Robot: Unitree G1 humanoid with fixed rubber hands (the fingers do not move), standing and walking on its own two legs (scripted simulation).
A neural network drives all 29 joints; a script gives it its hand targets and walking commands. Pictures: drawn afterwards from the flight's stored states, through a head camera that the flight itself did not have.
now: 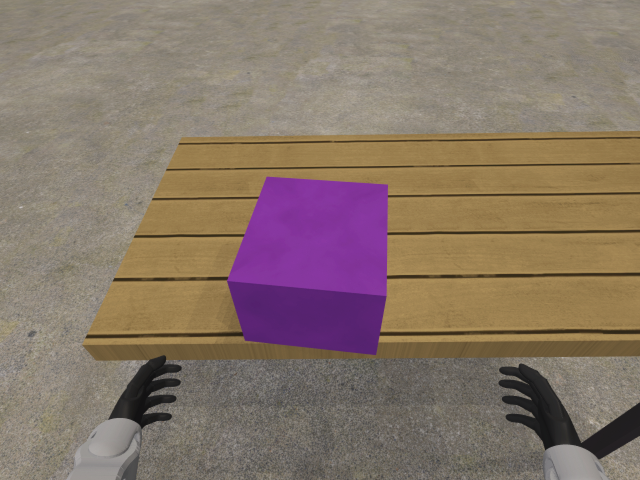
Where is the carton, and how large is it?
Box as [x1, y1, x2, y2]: [227, 177, 387, 354]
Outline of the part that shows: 266,177 227,279 245,340 375,354 386,296 387,185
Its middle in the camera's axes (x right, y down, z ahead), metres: +0.00 +0.03 +0.60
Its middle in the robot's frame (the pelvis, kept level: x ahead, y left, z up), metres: +0.43 +0.03 +0.02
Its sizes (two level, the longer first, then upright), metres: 0.220 0.198 0.145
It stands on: a table, 0.72 m high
